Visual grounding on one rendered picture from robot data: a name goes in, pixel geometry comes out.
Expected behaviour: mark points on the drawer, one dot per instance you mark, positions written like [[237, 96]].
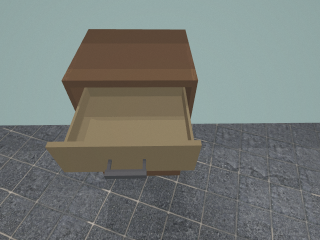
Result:
[[127, 125]]

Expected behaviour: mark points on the cabinet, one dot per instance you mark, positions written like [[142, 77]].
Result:
[[133, 58]]

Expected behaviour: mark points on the handle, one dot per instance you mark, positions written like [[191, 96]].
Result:
[[125, 173]]

